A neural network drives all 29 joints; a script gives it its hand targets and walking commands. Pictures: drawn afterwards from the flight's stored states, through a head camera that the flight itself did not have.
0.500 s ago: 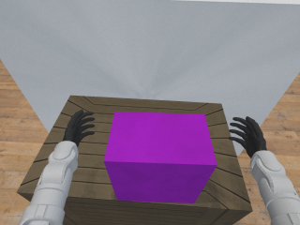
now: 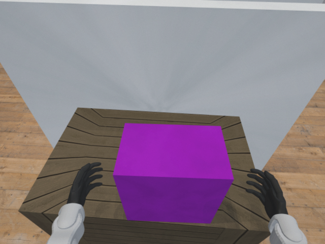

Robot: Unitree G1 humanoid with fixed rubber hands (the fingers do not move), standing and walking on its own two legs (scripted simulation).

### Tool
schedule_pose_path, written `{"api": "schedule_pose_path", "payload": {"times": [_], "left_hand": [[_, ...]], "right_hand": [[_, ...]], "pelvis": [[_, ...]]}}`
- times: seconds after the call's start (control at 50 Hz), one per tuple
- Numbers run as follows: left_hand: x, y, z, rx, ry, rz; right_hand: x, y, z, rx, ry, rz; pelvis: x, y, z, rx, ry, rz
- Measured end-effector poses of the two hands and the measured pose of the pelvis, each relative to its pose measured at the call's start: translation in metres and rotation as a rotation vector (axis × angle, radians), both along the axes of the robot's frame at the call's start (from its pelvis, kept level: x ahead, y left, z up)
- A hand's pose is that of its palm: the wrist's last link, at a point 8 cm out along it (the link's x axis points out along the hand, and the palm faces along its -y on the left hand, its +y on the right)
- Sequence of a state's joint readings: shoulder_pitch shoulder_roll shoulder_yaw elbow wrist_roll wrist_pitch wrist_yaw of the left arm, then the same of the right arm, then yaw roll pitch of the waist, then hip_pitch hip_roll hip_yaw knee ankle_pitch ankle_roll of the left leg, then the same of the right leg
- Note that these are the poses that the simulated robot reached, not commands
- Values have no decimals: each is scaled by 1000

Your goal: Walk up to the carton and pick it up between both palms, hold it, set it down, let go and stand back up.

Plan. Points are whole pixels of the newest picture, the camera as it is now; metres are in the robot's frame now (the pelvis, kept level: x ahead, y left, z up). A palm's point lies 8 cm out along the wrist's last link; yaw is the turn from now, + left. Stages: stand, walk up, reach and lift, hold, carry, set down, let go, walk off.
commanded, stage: set down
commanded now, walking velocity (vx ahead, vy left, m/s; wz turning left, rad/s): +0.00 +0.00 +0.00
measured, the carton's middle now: (170, 176) +0.36 -0.01 -0.08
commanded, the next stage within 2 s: let go in 1.36 s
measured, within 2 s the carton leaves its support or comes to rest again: neither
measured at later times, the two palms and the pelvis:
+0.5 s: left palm (74, 233) +0.18 +0.22 -0.04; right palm (274, 239) +0.18 -0.25 -0.04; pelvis +0.00 +0.00 -0.01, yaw +0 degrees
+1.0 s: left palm (74, 243) +0.17 +0.22 -0.07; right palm out of the picture +0.17 -0.23 -0.06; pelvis +0.00 -0.01 -0.01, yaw +0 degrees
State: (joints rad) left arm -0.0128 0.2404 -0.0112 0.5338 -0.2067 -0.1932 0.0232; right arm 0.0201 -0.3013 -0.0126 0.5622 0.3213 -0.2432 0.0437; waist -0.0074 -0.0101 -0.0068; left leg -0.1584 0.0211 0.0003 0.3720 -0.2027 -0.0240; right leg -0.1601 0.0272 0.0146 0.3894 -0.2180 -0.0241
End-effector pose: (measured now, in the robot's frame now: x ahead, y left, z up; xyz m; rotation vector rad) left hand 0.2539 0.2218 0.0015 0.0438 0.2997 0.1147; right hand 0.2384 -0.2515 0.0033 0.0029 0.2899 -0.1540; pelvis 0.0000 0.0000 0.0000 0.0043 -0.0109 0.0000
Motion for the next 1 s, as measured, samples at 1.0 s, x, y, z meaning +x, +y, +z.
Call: {"api": "schedule_pose_path", "payload": {"times": [1.0], "left_hand": [[-84, 3, -68, 38, 213, 28]], "right_hand": [[-71, 20, -68, -53, 182, 45]], "pelvis": [[4, -8, -5, 8, -62, -2]]}}
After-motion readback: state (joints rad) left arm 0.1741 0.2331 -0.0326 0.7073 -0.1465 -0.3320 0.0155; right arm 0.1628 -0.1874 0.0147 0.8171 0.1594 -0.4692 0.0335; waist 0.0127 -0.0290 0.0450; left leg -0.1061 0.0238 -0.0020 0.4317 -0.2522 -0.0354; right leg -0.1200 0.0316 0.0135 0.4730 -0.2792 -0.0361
